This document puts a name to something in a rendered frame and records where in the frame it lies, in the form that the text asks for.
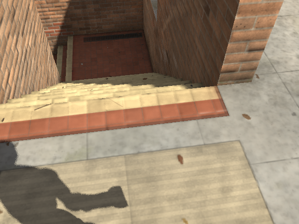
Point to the stairs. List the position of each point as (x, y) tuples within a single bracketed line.
[(102, 87), (60, 61)]

